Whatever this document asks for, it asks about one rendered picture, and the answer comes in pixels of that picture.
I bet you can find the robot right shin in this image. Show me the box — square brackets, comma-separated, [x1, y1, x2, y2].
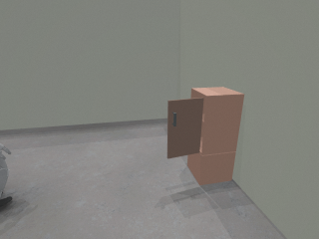
[0, 167, 10, 197]

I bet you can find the robot right hand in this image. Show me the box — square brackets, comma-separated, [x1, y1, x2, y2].
[0, 143, 11, 160]

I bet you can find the right robot foot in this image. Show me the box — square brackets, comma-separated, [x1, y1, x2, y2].
[0, 196, 13, 207]

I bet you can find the handle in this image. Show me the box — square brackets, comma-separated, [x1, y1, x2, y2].
[172, 112, 176, 126]

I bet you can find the cupboard door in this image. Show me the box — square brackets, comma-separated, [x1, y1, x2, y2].
[167, 98, 204, 159]

